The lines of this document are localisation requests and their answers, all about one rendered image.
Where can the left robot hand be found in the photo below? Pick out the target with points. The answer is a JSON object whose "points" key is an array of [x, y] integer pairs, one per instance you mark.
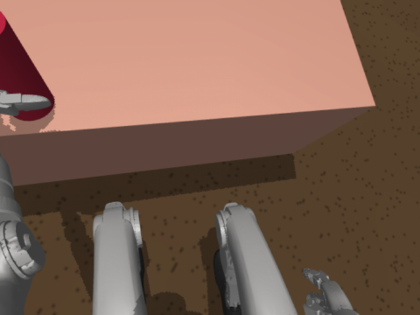
{"points": [[11, 104]]}

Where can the bottle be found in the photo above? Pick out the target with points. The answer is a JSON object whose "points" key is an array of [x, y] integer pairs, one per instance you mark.
{"points": [[18, 73]]}

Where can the right robot hand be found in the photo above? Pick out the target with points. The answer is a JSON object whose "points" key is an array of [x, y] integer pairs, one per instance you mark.
{"points": [[332, 298]]}

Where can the left robot arm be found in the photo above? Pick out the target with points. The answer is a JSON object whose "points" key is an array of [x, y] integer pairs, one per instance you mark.
{"points": [[21, 255]]}

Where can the right robot foot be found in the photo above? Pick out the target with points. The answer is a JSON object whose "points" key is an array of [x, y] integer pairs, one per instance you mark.
{"points": [[221, 283]]}

